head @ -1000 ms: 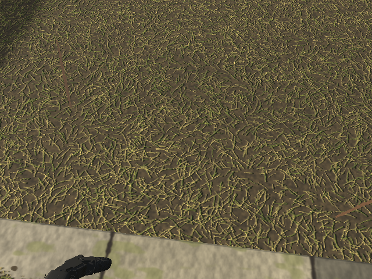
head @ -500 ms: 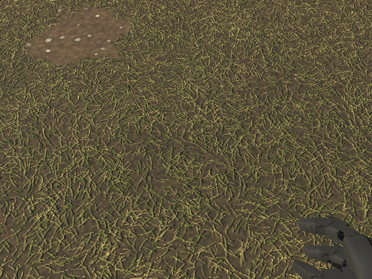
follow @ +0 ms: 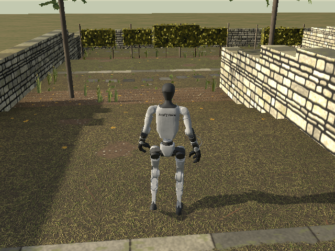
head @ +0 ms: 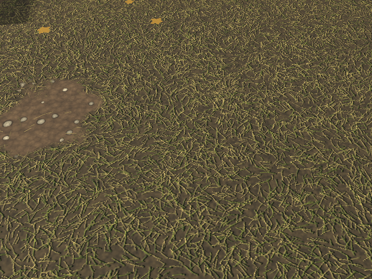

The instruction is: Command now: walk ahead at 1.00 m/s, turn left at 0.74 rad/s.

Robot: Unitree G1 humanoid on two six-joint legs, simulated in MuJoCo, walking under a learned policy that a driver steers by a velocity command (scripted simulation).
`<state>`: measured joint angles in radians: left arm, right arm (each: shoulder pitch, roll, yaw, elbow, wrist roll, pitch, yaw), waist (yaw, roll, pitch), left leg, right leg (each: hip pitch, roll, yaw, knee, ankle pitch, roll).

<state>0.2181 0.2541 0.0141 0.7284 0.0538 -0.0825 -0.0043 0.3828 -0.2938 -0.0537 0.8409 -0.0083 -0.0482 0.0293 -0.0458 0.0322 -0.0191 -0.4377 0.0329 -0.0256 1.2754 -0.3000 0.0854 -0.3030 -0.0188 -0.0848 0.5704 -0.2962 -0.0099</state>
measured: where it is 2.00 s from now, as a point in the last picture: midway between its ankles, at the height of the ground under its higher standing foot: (153, 63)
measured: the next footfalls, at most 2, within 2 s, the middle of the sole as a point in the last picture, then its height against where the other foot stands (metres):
left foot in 0.30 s outside the picture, level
right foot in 0.76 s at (147, 189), level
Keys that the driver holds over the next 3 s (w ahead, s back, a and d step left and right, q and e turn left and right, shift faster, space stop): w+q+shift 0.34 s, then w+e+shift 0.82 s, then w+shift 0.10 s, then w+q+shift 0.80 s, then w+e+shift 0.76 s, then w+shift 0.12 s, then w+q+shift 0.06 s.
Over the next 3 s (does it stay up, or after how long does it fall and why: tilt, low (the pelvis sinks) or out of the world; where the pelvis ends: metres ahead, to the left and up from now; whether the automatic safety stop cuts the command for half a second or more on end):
stays up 2.81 0.38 -0.15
